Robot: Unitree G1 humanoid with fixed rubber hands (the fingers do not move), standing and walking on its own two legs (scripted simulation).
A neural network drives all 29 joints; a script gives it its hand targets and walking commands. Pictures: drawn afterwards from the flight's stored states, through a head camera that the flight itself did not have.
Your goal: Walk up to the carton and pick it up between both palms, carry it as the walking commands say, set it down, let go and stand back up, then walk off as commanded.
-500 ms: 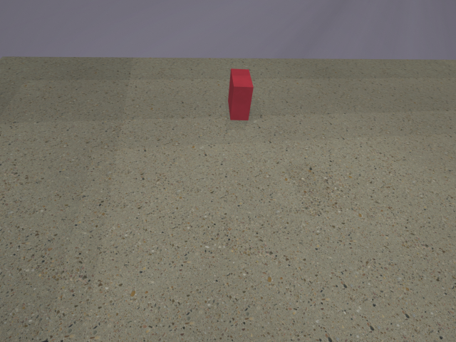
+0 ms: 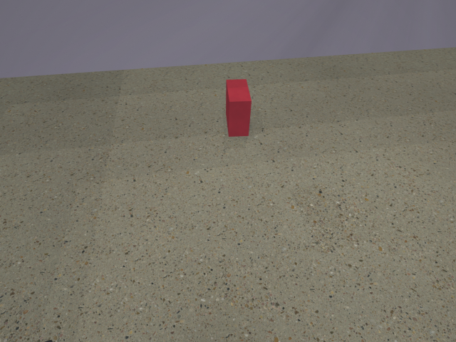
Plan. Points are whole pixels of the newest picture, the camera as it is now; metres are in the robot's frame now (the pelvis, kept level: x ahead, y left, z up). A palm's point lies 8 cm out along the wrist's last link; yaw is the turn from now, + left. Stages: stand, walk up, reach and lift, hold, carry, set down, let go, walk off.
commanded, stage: walk up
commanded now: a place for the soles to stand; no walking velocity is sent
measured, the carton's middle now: (237, 107) +1.74 -0.04 -0.63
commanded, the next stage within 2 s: none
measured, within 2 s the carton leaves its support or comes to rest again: neither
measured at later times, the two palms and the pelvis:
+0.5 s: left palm (73, 240) +0.38 +0.36 -0.10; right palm (376, 287) +0.28 -0.30 -0.10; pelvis +0.25 +0.03 -0.01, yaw +0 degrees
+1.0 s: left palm (96, 177) +0.56 +0.37 -0.09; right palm (341, 175) +0.59 -0.31 -0.09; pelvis +0.50 +0.02 -0.01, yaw +2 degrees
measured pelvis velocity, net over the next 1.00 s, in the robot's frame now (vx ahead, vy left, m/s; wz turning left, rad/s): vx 0.50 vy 0.02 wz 0.03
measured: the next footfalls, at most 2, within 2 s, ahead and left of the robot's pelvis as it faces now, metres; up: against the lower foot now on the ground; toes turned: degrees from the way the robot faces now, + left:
left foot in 0.22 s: +0.26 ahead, +0.17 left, +0.00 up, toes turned +5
right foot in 0.58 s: +0.49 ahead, -0.11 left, +0.00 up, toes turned -4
